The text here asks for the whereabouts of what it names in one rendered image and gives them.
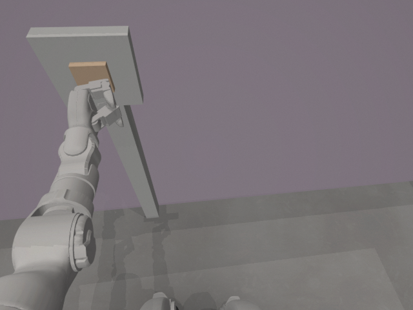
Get left robot forearm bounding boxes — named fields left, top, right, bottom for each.
left=12, top=126, right=101, bottom=270

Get button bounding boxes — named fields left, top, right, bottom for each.
left=68, top=61, right=115, bottom=92

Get panel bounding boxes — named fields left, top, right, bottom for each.
left=26, top=26, right=159, bottom=218

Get right robot shin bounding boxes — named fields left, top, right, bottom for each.
left=226, top=296, right=240, bottom=304

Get robot shin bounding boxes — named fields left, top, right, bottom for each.
left=153, top=293, right=169, bottom=299
left=226, top=296, right=240, bottom=304

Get robot left hand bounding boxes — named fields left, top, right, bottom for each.
left=67, top=79, right=124, bottom=135

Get left robot shin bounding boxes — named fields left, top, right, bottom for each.
left=153, top=293, right=169, bottom=299

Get robot left upper arm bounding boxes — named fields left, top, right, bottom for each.
left=0, top=212, right=96, bottom=310

